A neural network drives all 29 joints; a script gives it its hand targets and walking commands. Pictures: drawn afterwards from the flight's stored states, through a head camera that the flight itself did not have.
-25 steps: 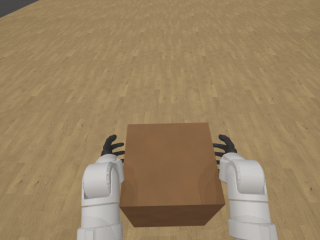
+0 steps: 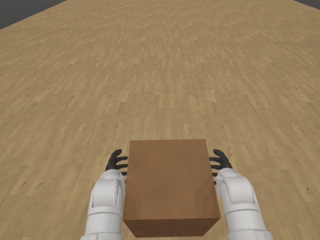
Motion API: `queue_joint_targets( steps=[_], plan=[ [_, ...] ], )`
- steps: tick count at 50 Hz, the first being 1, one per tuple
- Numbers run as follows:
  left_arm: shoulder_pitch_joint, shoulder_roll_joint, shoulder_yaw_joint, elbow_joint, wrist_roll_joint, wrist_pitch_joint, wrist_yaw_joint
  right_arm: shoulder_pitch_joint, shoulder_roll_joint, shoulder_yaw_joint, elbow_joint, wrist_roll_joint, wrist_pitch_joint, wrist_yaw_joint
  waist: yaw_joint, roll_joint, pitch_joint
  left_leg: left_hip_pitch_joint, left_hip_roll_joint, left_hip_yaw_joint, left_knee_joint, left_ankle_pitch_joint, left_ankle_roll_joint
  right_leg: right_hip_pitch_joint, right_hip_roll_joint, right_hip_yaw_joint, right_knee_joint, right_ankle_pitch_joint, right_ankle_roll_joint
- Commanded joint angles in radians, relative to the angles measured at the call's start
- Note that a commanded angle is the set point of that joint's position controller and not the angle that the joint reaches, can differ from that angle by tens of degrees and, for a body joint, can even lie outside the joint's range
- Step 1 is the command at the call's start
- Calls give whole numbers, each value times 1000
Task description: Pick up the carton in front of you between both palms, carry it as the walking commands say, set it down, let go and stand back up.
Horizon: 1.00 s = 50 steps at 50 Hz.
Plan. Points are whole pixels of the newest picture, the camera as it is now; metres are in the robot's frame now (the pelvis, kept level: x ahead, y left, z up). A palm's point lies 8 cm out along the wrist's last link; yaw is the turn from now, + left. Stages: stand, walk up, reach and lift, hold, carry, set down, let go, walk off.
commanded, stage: carry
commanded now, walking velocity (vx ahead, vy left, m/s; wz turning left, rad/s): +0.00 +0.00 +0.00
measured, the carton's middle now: (168, 191) +0.31 +0.00 -0.06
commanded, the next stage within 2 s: hold in 0.88 s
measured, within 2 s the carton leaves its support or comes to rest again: neither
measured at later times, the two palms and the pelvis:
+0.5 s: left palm (105, 182) +0.28 +0.16 +0.05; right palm (223, 180) +0.28 -0.14 +0.04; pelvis -0.02 +0.01 +0.00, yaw +0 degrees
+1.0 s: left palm (97, 189) +0.26 +0.18 +0.05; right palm (218, 183) +0.27 -0.12 +0.04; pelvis -0.02 +0.01 +0.01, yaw +5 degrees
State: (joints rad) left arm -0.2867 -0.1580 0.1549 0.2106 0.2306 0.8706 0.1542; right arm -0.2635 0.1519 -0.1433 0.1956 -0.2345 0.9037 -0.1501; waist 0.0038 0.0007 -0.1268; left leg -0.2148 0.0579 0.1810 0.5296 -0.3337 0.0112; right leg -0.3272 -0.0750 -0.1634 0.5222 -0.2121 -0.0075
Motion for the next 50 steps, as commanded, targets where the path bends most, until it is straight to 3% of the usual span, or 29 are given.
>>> queue_joint_targets(
  steps=[1, 6, 11, 21, 44, 45, 47, 50],
  plan=[
    [-433, -1028, -537, 6, -307, -95, -401, -533, 1005, 542, -59, 319, -133, 391, -1, -5, -199, -7, 108, -103, -107, 148, 7, 126, -97, 109, -65, 170, -9],
    [-457, -960, -451, 49, -210, -189, -387, -555, 936, 457, -3, 226, -230, 381, -2, -3, -202, -17, 107, -112, -116, 126, 16, 117, -94, 113, -71, 131, -11],
    [-480, -958, -410, 108, -170, -247, -391, -578, 931, 417, 57, 193, -288, 384, -4, -1, -216, -13, 105, -116, -114, 140, 21, 123, -94, 111, -71, 134, -9],
    [-398, -938, -467, 44, -203, -178, -381, -494, 918, 470, -9, 226, -220, 373, -3, 2, -227, -10, 106, -115, -97, 207, 19, 118, -96, 100, -53, 183, -3],
    [-413, -944, -489, 12, -221, -175, -380, -505, 923, 491, -39, 242, -218, 373, -3, 3, -219, -23, 106, -117, -102, 209, 24, 109, -94, 94, -50, 166, 8],
    [-355, -983, -462, 50, -206, -181, -395, -436, 934, 466, -68, 235, -217, 384, -14, 84, -89, -3, -78, -283, -191, 435, 20, 348, 186, 209, -56, 277, -27],
    [-346, -961, -442, 29, -177, -206, -388, -472, 934, 495, -97, 236, -229, 394, 10, 50, -151, 146, -81, -307, -168, 543, 12, 321, 167, 232, -99, 311, -20],
    [-357, -944, -420, 34, -159, -217, -375, -513, 908, 510, -101, 247, -239, 402, 19, 30, -147, 233, -99, -303, -194, 480, 8, 292, 181, 230, -143, 260, -7]
  ],
)
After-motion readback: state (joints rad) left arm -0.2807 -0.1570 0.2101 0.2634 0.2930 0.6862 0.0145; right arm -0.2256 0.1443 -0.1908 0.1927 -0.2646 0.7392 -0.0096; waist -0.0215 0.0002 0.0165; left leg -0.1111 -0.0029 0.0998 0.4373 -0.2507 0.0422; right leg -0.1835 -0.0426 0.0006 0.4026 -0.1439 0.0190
